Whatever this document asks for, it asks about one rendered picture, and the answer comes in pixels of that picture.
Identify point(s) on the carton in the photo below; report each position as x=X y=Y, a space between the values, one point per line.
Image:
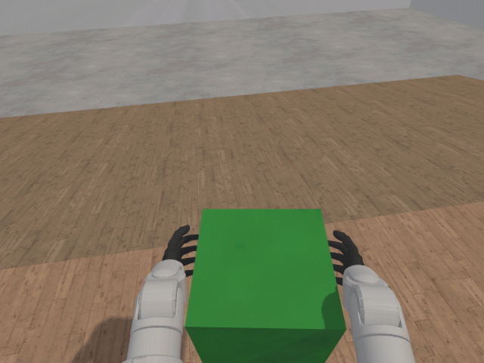
x=263 y=288

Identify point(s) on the robot right hand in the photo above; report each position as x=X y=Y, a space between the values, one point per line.
x=350 y=251

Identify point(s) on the robot right forearm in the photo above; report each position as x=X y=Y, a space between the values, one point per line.
x=378 y=326

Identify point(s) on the robot left hand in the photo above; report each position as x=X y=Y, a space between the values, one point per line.
x=174 y=250

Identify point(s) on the robot left forearm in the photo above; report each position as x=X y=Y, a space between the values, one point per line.
x=157 y=324

